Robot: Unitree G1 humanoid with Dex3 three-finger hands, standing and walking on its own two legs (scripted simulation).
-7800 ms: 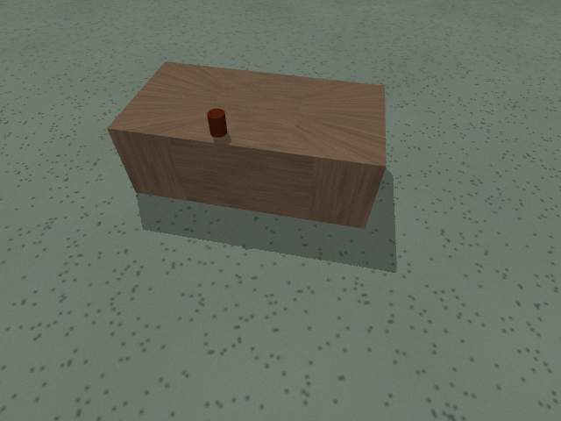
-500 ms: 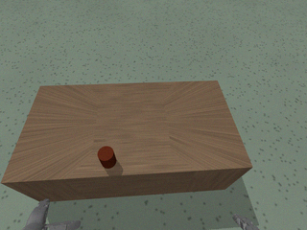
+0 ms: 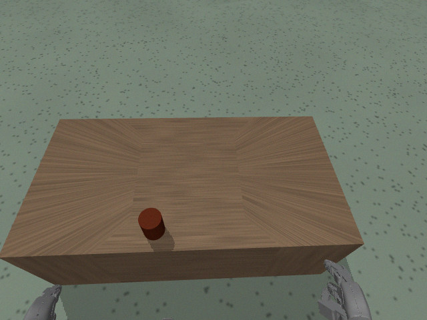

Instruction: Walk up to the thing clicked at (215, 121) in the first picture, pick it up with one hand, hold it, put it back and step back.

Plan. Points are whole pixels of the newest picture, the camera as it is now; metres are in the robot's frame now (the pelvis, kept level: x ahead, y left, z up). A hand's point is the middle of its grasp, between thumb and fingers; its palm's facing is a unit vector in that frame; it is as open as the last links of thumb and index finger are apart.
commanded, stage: go down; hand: left
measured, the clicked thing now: (152, 224) +0.43 +0.18 -0.31
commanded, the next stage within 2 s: none
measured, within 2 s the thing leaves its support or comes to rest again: neither
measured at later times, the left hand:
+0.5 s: hand out of the picture +0.14 +0.27 -0.10, palm faces +0.06 -0.94 -0.34, open 17.4 cm
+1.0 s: hand out of the picture +0.15 +0.29 -0.09, palm faces +0.12 -0.93 -0.34, open 17.2 cm
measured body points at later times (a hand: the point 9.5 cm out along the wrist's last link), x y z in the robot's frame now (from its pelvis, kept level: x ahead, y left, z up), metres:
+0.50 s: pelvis -0.01 +0.00 -0.03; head +0.03 +0.01 +0.42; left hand +0.13 +0.32 -0.08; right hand +0.15 -0.25 -0.10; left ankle +0.01 +0.14 -0.71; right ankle -0.05 -0.15 -0.71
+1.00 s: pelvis -0.03 +0.00 -0.03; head +0.01 +0.02 +0.41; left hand +0.14 +0.33 -0.07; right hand +0.14 -0.24 -0.10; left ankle +0.01 +0.14 -0.71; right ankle -0.05 -0.15 -0.71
